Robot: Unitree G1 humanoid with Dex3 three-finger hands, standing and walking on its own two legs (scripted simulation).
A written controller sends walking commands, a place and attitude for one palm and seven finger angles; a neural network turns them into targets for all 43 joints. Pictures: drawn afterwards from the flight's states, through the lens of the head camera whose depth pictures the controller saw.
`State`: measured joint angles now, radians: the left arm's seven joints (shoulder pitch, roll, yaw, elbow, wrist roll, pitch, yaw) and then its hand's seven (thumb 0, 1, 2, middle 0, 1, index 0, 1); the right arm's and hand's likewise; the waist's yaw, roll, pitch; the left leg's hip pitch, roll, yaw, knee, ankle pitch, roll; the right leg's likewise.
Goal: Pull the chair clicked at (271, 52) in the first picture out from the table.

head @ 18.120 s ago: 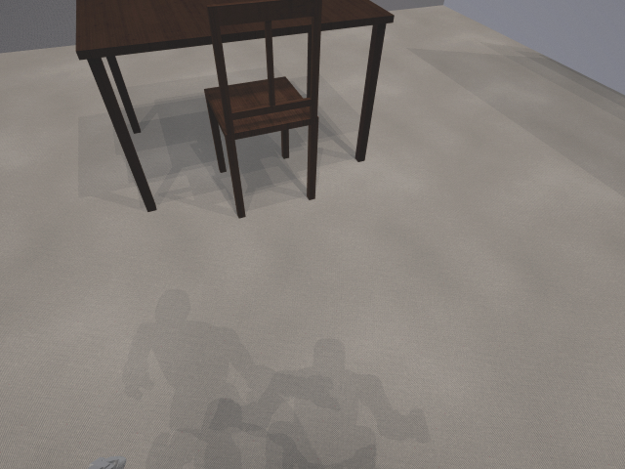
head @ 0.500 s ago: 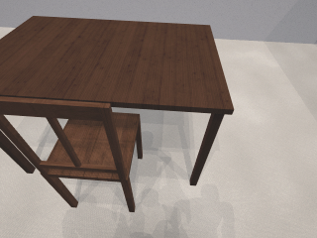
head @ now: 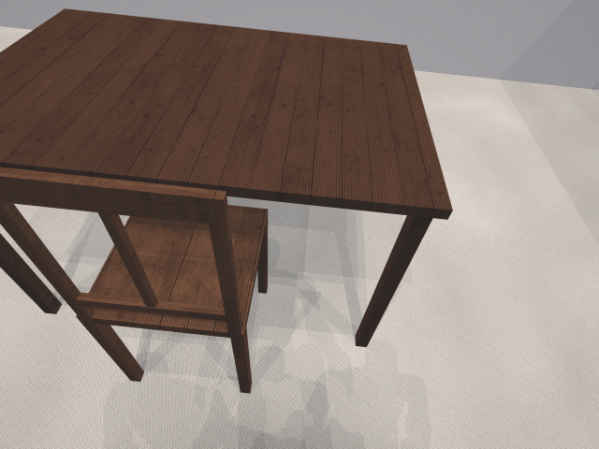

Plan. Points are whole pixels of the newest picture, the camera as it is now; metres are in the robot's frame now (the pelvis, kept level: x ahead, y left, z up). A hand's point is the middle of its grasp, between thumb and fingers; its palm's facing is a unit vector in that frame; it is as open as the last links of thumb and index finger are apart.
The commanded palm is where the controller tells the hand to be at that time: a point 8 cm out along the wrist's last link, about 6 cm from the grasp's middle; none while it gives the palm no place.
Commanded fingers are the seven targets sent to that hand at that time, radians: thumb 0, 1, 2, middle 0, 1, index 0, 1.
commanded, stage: look again from close up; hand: left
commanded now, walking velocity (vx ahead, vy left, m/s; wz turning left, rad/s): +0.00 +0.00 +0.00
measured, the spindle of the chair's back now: (133, 264) +0.42 +0.33 -0.09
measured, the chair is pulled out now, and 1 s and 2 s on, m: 0.00 0.00 0.00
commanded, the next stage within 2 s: raise the hand toward the chair's back in 0.04 s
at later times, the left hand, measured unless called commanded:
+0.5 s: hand (190, 411) +0.17 +0.15 -0.03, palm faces -0.08 -1.00 +0.00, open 8.7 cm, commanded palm +0.11 +0.22 -0.06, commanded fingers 0.00 0.46 0.71 -0.16 -0.23 -0.16 -0.23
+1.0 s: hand (178, 398) +0.19 +0.17 -0.05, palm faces +0.03 -1.00 +0.01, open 13.0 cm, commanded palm +0.15 +0.23 -0.05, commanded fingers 0.00 -0.13 0.46 -0.10 -0.14 -0.10 -0.14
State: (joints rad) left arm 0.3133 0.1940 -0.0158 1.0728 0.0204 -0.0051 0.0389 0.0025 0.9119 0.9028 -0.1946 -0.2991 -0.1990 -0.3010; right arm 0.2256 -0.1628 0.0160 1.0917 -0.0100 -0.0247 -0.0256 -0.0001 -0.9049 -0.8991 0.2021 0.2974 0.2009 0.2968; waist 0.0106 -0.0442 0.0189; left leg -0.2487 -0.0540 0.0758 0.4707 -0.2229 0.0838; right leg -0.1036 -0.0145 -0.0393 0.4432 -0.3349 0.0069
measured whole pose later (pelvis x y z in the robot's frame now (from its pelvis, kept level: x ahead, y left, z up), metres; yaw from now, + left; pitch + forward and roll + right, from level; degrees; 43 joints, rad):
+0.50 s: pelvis -0.05 -0.02 -0.06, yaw +1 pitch +8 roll +0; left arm 0.31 0.22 0.13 0.22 -0.25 -0.49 -0.32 0.00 0.69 0.81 -0.17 -0.26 -0.18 -0.26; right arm 0.20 -0.25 -0.02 0.56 0.02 -0.20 0.00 0.01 -0.90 -0.90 0.21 0.30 0.20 0.30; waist -0.04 -0.03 -0.14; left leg -0.75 -0.03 0.06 0.99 -0.38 0.06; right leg -0.69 0.04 -0.06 1.01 -0.47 -0.07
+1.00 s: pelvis -0.02 -0.03 -0.09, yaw +1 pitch +15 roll -2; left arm 0.40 0.24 0.20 0.00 -0.32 -0.28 -0.30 0.01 0.10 0.56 -0.12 -0.17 -0.12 -0.18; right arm 0.25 -0.16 0.02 0.55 0.03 -0.18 -0.05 0.01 -0.90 -0.90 0.21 0.30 0.21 0.30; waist -0.01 0.03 -0.15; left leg -0.93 0.01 0.01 1.14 -0.48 0.04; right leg -0.84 0.07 -0.11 1.11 -0.54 -0.08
